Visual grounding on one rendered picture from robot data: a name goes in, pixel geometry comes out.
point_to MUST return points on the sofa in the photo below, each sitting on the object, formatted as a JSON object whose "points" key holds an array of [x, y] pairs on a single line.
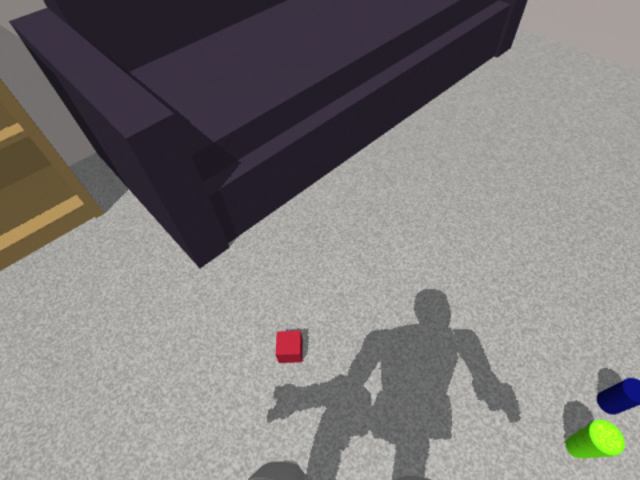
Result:
{"points": [[215, 113]]}

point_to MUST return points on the bookshelf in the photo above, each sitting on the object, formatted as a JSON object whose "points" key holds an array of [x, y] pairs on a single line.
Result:
{"points": [[41, 199]]}

